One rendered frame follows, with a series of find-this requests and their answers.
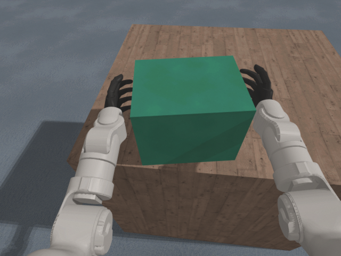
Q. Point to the pedestal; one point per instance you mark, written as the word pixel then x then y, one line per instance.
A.
pixel 232 202

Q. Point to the right robot hand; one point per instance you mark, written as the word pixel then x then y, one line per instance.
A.
pixel 261 86

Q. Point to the left robot hand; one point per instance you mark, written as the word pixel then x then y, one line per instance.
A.
pixel 113 94

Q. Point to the carton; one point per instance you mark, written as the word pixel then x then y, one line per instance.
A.
pixel 187 110

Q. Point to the robot right forearm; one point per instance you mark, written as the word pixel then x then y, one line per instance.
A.
pixel 293 167

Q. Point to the robot left forearm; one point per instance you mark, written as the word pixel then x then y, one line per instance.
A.
pixel 92 183

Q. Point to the robot left upper arm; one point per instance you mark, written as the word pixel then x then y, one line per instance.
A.
pixel 80 230

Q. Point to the robot right upper arm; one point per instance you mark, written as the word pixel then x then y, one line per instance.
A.
pixel 312 218

